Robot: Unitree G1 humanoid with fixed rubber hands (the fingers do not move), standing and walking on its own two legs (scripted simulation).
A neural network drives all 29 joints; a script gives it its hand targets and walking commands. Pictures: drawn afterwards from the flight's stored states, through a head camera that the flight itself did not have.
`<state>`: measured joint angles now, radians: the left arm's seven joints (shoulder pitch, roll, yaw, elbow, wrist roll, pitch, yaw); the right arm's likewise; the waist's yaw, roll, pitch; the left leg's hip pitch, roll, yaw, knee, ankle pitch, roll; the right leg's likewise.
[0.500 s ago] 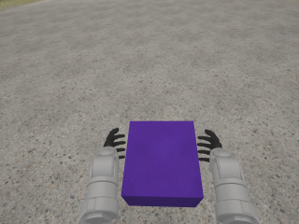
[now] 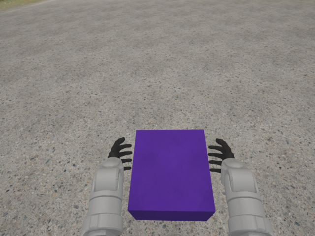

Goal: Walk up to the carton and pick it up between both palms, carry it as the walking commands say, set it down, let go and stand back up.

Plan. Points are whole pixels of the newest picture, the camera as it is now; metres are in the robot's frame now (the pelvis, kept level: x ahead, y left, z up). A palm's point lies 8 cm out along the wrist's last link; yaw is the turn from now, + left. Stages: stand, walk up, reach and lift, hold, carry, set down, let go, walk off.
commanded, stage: hold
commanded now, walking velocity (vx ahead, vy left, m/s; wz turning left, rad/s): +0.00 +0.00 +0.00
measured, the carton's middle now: (170, 174) +0.31 +0.00 -0.04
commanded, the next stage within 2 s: carry in 1.06 s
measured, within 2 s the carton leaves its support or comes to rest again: neither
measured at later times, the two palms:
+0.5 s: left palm (114, 164) +0.28 +0.15 +0.05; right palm (228, 166) +0.28 -0.15 +0.05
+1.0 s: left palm (114, 165) +0.28 +0.15 +0.05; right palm (228, 167) +0.28 -0.15 +0.05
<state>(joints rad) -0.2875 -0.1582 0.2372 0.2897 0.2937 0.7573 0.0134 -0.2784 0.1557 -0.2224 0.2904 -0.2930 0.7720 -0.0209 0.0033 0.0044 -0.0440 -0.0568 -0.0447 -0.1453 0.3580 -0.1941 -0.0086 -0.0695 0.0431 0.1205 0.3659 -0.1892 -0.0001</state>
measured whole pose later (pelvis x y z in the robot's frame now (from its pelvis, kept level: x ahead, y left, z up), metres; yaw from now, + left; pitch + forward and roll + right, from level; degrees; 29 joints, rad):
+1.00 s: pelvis +0.00 +0.00 +0.00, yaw +0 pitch -6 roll +0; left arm -0.27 -0.15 0.22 0.28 0.29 0.76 0.01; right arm -0.26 0.15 -0.20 0.27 -0.28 0.78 -0.02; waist 0.00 0.01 -0.04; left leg -0.06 -0.04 -0.14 0.37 -0.20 -0.01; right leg -0.07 0.04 0.11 0.37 -0.19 0.00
